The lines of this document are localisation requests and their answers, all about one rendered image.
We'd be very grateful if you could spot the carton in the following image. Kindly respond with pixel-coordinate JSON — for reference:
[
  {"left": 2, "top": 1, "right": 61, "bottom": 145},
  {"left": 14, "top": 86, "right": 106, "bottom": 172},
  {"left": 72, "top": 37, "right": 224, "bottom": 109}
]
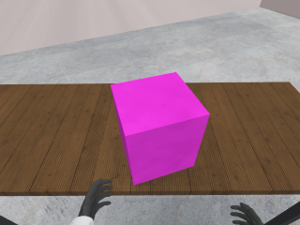
[{"left": 111, "top": 72, "right": 210, "bottom": 186}]

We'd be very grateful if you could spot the table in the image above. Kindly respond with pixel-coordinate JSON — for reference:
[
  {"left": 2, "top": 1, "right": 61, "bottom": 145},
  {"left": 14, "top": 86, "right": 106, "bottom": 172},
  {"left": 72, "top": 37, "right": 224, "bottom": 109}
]
[{"left": 0, "top": 82, "right": 300, "bottom": 225}]

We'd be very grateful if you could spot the robot right hand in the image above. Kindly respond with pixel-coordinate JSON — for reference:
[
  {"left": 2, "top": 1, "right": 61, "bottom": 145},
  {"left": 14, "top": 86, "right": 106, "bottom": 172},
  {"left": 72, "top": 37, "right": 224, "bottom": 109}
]
[{"left": 231, "top": 202, "right": 264, "bottom": 225}]

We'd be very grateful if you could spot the robot left hand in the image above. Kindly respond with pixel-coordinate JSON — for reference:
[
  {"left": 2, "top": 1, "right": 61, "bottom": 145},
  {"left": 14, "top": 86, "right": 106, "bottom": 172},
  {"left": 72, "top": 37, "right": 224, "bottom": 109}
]
[{"left": 78, "top": 178, "right": 113, "bottom": 220}]

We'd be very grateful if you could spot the left robot forearm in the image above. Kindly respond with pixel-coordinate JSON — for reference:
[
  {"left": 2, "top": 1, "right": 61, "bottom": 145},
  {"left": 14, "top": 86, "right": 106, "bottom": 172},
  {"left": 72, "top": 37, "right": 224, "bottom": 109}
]
[{"left": 70, "top": 216, "right": 95, "bottom": 225}]

